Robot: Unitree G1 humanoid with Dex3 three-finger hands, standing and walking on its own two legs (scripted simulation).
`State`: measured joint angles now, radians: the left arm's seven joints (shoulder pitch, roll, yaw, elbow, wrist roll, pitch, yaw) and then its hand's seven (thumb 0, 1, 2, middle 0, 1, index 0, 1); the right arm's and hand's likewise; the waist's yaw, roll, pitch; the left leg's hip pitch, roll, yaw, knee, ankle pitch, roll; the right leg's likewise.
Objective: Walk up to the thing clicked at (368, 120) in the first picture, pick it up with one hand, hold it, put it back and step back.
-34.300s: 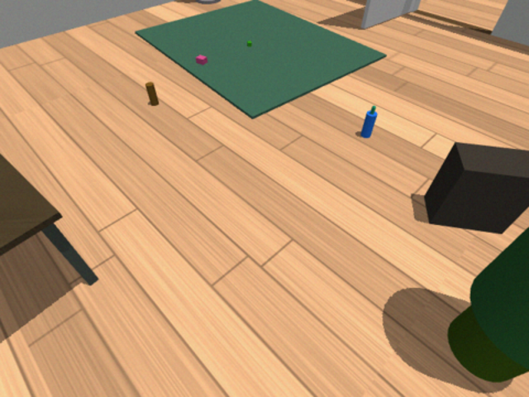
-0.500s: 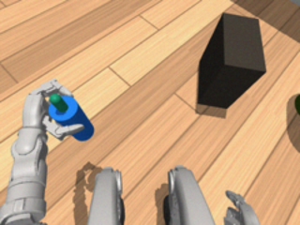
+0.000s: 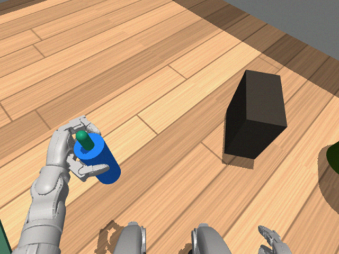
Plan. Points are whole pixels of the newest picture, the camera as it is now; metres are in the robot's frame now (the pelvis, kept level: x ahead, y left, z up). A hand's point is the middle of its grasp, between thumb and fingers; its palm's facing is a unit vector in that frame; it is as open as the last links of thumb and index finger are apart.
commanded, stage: lift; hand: left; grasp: from the side
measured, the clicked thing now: (97, 156) +0.35 +0.18 +0.01
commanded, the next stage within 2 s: hold in 0.76 s
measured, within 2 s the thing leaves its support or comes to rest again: neither
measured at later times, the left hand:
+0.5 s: hand (92, 134) +0.37 +0.17 +0.08, palm faces -0.06 -1.00 +0.00, open 9.9 cm
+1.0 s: hand (91, 131) +0.36 +0.16 +0.11, palm faces -0.09 -1.00 +0.00, open 9.9 cm
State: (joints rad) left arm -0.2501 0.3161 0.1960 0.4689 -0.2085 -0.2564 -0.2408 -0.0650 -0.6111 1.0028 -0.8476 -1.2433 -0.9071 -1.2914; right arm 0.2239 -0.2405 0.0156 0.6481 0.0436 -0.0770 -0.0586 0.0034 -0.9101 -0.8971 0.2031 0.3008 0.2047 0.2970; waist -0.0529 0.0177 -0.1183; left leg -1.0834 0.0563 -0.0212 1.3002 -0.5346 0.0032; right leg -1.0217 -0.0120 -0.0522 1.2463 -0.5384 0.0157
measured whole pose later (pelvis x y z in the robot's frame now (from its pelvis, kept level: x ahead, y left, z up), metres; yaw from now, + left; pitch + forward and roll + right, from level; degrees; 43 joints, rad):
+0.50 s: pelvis +0.02 -0.01 +0.05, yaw +0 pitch +12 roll -2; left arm -0.22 0.28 0.18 0.54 -0.21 -0.32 -0.26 -0.06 -0.60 0.99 -0.84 -1.25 -0.90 -1.30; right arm 0.25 -0.23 0.02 0.67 0.03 -0.08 -0.08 0.00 -0.91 -0.90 0.20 0.30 0.20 0.30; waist -0.05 0.01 -0.07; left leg -0.78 0.05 0.00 1.03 -0.46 -0.01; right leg -0.73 -0.01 -0.04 0.99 -0.47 0.01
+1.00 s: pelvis +0.03 -0.01 +0.07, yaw +1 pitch +8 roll -1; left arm -0.19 0.26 0.18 0.55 -0.22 -0.34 -0.30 -0.06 -0.58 0.97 -0.83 -1.26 -0.89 -1.30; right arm 0.24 -0.22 0.02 0.68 0.02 -0.06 -0.09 0.00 -0.91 -0.90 0.20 0.30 0.20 0.30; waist -0.04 0.01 -0.04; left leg -0.63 0.05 0.01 0.91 -0.43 -0.01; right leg -0.59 -0.01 -0.04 0.88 -0.44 0.01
